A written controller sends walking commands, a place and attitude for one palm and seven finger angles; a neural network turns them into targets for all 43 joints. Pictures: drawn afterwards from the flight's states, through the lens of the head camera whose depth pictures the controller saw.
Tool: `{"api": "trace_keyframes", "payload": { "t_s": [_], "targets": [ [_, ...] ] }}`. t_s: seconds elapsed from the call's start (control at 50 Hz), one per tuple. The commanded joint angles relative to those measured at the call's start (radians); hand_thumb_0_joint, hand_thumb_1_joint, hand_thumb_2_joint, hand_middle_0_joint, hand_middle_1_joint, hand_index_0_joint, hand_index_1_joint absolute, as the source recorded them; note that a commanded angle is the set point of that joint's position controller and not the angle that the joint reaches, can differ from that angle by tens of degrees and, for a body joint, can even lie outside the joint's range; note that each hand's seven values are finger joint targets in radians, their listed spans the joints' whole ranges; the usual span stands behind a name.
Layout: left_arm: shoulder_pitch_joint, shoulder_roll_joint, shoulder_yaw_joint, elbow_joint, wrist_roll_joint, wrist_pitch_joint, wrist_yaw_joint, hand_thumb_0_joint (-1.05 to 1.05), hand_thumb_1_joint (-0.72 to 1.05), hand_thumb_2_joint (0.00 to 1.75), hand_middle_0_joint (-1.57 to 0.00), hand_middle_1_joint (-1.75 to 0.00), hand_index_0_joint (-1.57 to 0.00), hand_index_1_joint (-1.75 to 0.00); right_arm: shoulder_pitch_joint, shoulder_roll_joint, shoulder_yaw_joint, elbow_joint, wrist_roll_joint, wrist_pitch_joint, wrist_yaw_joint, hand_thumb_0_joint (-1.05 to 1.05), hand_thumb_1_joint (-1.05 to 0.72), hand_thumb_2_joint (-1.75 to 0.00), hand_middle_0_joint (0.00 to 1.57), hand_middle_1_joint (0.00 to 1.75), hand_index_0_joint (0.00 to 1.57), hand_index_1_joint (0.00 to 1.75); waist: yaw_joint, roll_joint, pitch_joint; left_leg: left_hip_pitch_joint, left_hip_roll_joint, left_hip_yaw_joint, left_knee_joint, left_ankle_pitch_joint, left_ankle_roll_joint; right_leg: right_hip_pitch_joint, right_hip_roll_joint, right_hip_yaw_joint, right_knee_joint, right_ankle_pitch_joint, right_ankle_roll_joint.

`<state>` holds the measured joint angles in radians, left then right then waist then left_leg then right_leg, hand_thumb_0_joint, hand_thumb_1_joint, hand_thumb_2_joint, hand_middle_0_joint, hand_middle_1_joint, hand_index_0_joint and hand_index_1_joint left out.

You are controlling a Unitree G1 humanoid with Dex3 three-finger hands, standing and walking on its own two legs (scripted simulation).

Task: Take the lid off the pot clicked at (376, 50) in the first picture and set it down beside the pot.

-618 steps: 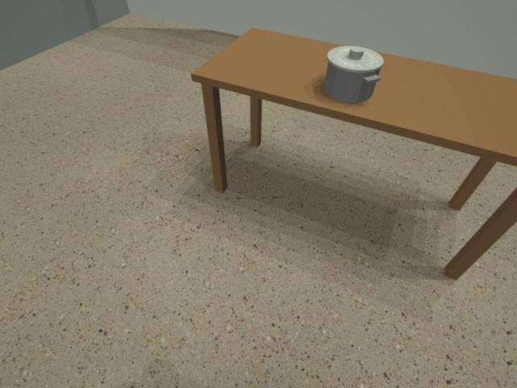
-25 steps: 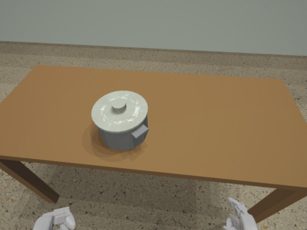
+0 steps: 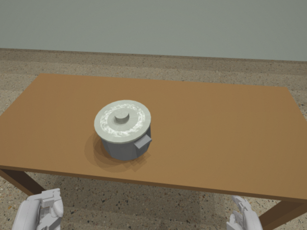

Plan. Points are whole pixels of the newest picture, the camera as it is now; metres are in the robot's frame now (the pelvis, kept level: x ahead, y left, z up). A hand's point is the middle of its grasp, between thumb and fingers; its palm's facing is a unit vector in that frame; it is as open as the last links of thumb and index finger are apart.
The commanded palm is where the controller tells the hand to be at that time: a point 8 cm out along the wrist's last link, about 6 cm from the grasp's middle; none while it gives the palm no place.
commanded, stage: raise the hand higher, near the body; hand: left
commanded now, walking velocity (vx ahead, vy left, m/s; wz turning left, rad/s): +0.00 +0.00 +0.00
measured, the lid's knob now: (122, 115) +0.44 +0.16 +0.04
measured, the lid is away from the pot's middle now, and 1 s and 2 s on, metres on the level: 0.00 0.00 0.00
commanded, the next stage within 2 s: reach forward and open the fingers in 0.28 s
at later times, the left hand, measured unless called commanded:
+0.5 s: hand (50, 187) +0.17 +0.24 +0.09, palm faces +0.15 -0.56 -0.81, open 3.0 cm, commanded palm +0.13 +0.27 +0.13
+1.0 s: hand (40, 178) +0.19 +0.27 +0.10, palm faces -0.22 -0.07 -0.97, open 5.4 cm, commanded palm +0.18 +0.26 +0.15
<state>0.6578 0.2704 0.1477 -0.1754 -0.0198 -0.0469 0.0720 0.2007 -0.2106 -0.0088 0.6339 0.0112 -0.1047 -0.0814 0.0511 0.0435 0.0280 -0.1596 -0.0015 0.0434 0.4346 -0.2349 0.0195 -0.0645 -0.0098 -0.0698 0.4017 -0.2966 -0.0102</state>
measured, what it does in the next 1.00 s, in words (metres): stands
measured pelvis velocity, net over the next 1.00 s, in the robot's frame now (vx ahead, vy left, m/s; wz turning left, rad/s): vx -0.04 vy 0.01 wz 0.01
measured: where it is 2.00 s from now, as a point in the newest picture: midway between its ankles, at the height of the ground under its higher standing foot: outside the picture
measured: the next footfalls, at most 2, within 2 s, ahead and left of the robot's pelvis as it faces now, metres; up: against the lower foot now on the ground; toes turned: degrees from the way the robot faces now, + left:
none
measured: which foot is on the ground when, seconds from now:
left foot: down 0.00-1.00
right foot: down 0.00-1.00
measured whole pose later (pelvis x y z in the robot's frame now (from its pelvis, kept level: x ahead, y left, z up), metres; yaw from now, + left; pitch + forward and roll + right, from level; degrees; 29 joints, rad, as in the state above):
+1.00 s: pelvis -0.04 +0.01 +0.00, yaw +1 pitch -2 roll -1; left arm 0.23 0.66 0.10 -0.21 0.73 -0.03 -0.23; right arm 0.11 -0.28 0.01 0.57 0.04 0.10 -0.03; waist 0.05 0.13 0.03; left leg -0.24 0.00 0.03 0.43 -0.17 0.03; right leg -0.14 -0.01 -0.08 0.40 -0.23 -0.01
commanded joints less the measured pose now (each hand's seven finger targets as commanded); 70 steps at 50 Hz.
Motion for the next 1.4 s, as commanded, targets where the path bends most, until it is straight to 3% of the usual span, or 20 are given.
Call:
{"api": "trace_keyframes", "payload": {
  "t_s": [0.0,0.36,0.38,0.4,0.42,0.44,0.5,0.56,0.68,0.76,0.82,0.94,1.04,1.06,1.12,1.18,1.24,1.28,1.32,1.38],
  "targets": [
    [0.011,0.136,0.100,-0.231,-0.001,-0.063,0.017,0.00,0.90,0.90,-1.30,-1.50,-1.30,-1.50,-0.143,-0.092,-0.022,-0.181,-0.001,-0.063,0.003,0.00,-0.90,-0.90,0.20,0.30,0.20,0.30,0.011,-0.019,-0.066,0.127,0.024,-0.032,-0.042,0.288,0.016,-0.102,-0.013,0.004,-0.066,0.272,0.001],
    [-0.103,0.204,0.190,-0.423,-0.015,-0.106,0.032,0.00,0.90,0.90,-1.30,-1.50,-1.30,-1.50,-0.150,-0.094,-0.010,-0.188,-0.002,-0.059,0.011,0.00,-0.90,-0.90,0.20,0.30,0.20,0.30,0.017,-0.006,-0.078,0.139,0.031,-0.043,-0.051,0.263,0.008,-0.082,-0.010,0.012,-0.078,0.245,-0.001],
    [-0.144,0.434,0.131,-0.477,0.423,-0.024,0.052,0.00,0.88,0.88,-1.27,-1.49,-1.27,-1.49,-0.168,-0.173,-0.002,-0.202,-0.022,0.004,0.021,0.00,-0.90,-0.90,0.20,0.30,0.20,0.30,0.023,0.070,-0.082,0.031,0.014,-0.027,-0.014,0.322,0.015,-0.166,0.015,0.061,-0.008,0.279,-0.011],
    [-0.143,0.320,0.105,-0.519,0.432,0.027,0.066,0.00,0.86,0.88,-1.25,-1.48,-1.25,-1.48,-0.179,-0.130,-0.006,-0.245,-0.020,0.041,0.032,0.00,-0.90,-0.90,0.20,0.30,0.20,0.30,0.027,0.115,-0.100,0.016,0.021,-0.018,-0.017,0.355,0.006,-0.155,0.002,0.010,0.012,0.268,-0.021],
    [-0.181,0.311,0.087,-0.519,0.436,0.054,0.074,0.00,0.84,0.87,-1.23,-1.47,-1.23,-1.47,-0.202,-0.131,-0.002,-0.245,-0.010,0.057,0.039,0.00,-0.90,-0.90,0.20,0.30,0.20,0.30,0.013,0.093,-0.064,0.000,0.018,-0.019,-0.009,0.348,0.006,-0.167,0.007,0.016,0.006,0.275,-0.025],
    [-0.144,0.311,0.072,-0.448,0.540,0.078,0.073,0.00,0.81,0.88,-1.20,-1.45,-1.20,-1.45,-0.190,-0.124,-0.010,-0.234,-0.012,0.075,0.047,0.00,-0.90,-0.90,0.20,0.30,0.20,0.30,0.032,0.076,-0.069,-0.002,0.022,-0.016,-0.013,0.317,0.003,-0.174,0.017,0.028,0.016,0.235,-0.032],
    [-0.069,0.423,0.111,-0.413,0.710,0.149,0.043,0.00,0.72,0.92,-1.16,-1.36,-1.16,-1.36,-0.220,-0.152,-0.013,-0.257,-0.010,0.160,0.067,0.00,-0.90,-0.90,0.20,0.30,0.20,0.30,0.057,0.024,-0.168,-0.021,0.016,-0.009,0.001,0.273,0.007,-0.137,0.019,0.065,0.027,0.236,-0.035],
    [-0.192,0.518,0.124,-0.416,0.801,0.176,0.000,0.00,0.62,0.98,-1.17,-1.16,-1.17,-1.16,-0.255,-0.152,-0.003,-0.269,0.006,0.189,0.067,0.00,-0.90,-0.90,0.20,0.30,0.20,0.30,0.046,0.005,-0.223,-0.011,0.009,-0.024,0.005,0.234,0.015,-0.116,0.010,0.084,0.018,0.224,-0.023],
    [-0.360,0.502,0.014,-0.274,0.770,0.142,-0.176,0.00,0.43,1.09,-1.11,-0.93,-1.11,-0.93,-0.249,-0.150,-0.008,-0.239,0.035,0.170,0.047,0.00,-0.90,-0.90,0.20,0.30,0.20,0.30,-0.011,-0.049,-0.146,0.007,-0.005,-0.037,-0.008,0.168,0.039,-0.158,-0.004,0.056,-0.045,0.208,0.014],
    [-0.557,0.652,0.095,-0.268,0.775,0.080,-0.257,0.00,0.31,1.14,-1.06,-0.79,-1.06,-0.79,-0.249,-0.155,0.002,-0.220,0.029,0.150,0.026,0.00,-0.90,-0.90,0.20,0.30,0.20,0.30,-0.007,-0.016,-0.155,0.038,-0.016,-0.042,-0.015,0.165,0.047,-0.156,-0.010,0.060,-0.071,0.201,0.020],
    [-0.597,0.745,0.188,-0.287,0.795,0.028,-0.268,0.00,0.23,1.16,-1.03,-0.68,-1.03,-0.68,-0.273,-0.150,0.004,-0.227,0.024,0.130,0.018,0.00,-0.90,-0.90,0.20,0.30,0.20,0.30,0.014,0.046,-0.208,0.082,-0.016,-0.057,-0.012,0.213,0.046,-0.114,-0.003,0.074,-0.072,0.240,0.004],
    [-0.496,0.520,0.052,-0.084,0.738,0.032,-0.284,0.00,0.07,1.19,-0.95,-0.47,-0.95,-0.47,-0.220,-0.155,-0.013,-0.220,0.036,0.163,0.064,0.00,-0.90,-0.90,0.20,0.30,0.20,0.30,-0.001,-0.003,-0.080,0.021,-0.009,-0.045,-0.050,0.178,0.027,-0.151,0.003,0.022,-0.091,0.191,0.004],
    [-0.744,0.608,0.043,-0.273,0.770,0.009,-0.270,0.00,-0.07,1.25,-0.89,-0.29,-0.89,-0.29,-0.261,-0.151,-0.012,-0.251,0.033,0.139,0.060,0.00,-0.90,-0.90,0.20,0.30,0.20,0.30,0.003,0.040,-0.243,0.090,-0.012,-0.059,-0.063,0.156,0.038,-0.094,-0.003,0.037,-0.077,0.137,0.002],
    [-0.784,0.689,0.100,-0.297,0.791,-0.009,-0.261,0.00,-0.10,1.25,-0.88,-0.26,-0.88,-0.26,-0.256,-0.155,-0.013,-0.233,0.026,0.133,0.055,0.00,-0.90,-0.90,0.20,0.30,0.20,0.30,0.017,0.076,-0.294,0.114,-0.008,-0.074,-0.066,0.174,0.039,-0.089,-0.007,0.041,-0.074,0.143,-0.002],
    [-0.775,0.754,0.192,-0.169,0.814,-0.001,-0.238,0.00,-0.18,1.27,-0.84,-0.15,-0.84,-0.15,-0.239,-0.163,-0.011,-0.206,0.027,0.137,0.051,0.00,-0.90,-0.90,0.20,0.30,0.20,0.30,0.023,0.059,-0.232,0.088,-0.005,-0.083,-0.072,0.172,0.032,-0.099,0.008,0.037,-0.080,0.133,-0.014],
    [-0.771,0.584,0.060,-0.009,0.785,0.043,-0.241,0.00,-0.24,1.29,-0.82,-0.08,-0.82,-0.08,-0.222,-0.162,-0.013,-0.200,0.044,0.168,0.063,0.00,-0.90,-0.90,0.20,0.30,0.20,0.30,0.002,0.017,-0.104,0.030,0.002,-0.072,-0.101,0.112,0.020,-0.159,0.007,0.008,-0.093,0.077,-0.009],
    [-0.814,0.471,-0.078,-0.092,0.764,0.074,-0.268,0.00,-0.25,1.31,-0.82,-0.08,-0.82,-0.08,-0.254,-0.161,-0.016,-0.238,0.053,0.166,0.086,0.00,-0.90,-0.90,0.20,0.30,0.20,0.30,-0.008,0.037,-0.162,0.064,0.002,-0.072,-0.109,0.110,0.021,-0.149,0.010,0.008,-0.073,0.086,-0.009],
    [-0.836,0.489,-0.098,-0.194,0.769,0.069,-0.281,0.00,-0.25,1.33,-0.82,-0.08,-0.82,-0.08,-0.264,-0.160,-0.022,-0.252,0.045,0.152,0.088,0.00,-0.90,-0.90,0.20,0.30,0.20,0.30,-0.004,0.053,-0.243,0.107,0.004,-0.088,-0.107,0.130,0.024,-0.122,0.004,0.016,-0.065,0.109,-0.007],
    [-0.896,0.648,0.023,-0.242,0.819,0.066,-0.282,0.00,-0.26,1.34,-0.82,-0.08,-0.82,-0.08,-0.277,-0.166,-0.012,-0.247,0.033,0.142,0.086,0.00,-0.90,-0.90,0.20,0.30,0.20,0.30,0.011,0.069,-0.301,0.119,0.004,-0.101,-0.092,0.166,0.030,-0.093,0.013,0.033,-0.049,0.141,-0.017],
    [-0.993,0.737,0.105,-0.065,0.851,0.069,-0.272,0.00,-0.26,1.35,-0.82,-0.08,-0.82,-0.08,-0.235,-0.167,0.001,-0.194,0.033,0.165,0.065,0.00,-0.90,-0.90,0.20,0.30,0.20,0.30,0.003,0.028,-0.216,0.056,0.008,-0.097,-0.106,0.131,0.024,-0.117,0.010,0.015,-0.066,0.085,-0.018]
  ]
}}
